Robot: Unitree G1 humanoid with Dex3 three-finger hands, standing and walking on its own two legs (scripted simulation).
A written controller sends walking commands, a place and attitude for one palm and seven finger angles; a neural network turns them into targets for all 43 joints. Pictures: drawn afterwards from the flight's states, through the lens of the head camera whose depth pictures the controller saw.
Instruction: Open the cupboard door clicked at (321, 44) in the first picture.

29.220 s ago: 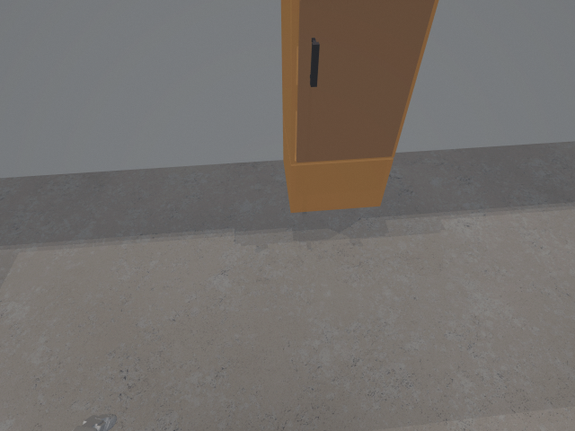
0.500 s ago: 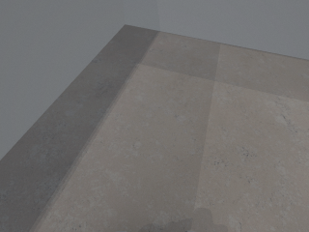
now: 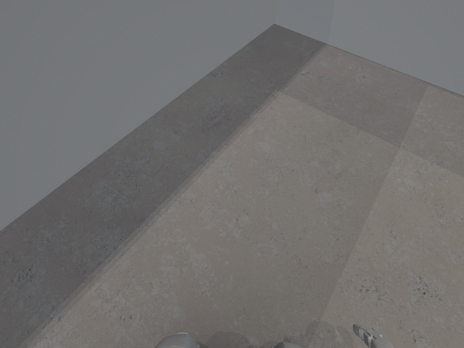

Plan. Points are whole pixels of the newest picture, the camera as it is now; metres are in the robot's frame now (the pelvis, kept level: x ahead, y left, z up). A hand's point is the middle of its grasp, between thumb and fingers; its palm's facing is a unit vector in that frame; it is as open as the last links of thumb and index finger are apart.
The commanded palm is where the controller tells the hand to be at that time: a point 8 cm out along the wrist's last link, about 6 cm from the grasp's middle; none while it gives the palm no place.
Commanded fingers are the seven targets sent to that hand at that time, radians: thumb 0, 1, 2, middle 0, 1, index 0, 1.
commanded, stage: turn to face it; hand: left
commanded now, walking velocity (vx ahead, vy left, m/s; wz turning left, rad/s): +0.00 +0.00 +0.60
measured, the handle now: out of the picture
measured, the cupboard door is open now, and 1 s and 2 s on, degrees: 47 47 47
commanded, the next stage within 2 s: none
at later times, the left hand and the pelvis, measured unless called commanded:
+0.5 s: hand out of the picture +0.03 +0.15 -0.15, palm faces +0.34 -0.91 -0.23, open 7.4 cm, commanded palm none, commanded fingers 0.00 0.90 0.90 -0.20 -0.30 -0.20 -0.30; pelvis +0.04 -0.05 +0.02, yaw +20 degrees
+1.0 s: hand out of the picture +0.02 +0.13 -0.14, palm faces +0.59 -0.76 -0.27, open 7.4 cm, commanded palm none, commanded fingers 0.00 0.90 0.90 -0.20 -0.30 -0.20 -0.30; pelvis +0.07 -0.08 +0.02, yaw +38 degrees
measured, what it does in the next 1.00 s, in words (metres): steps to the right, turning left: right foot, then left foot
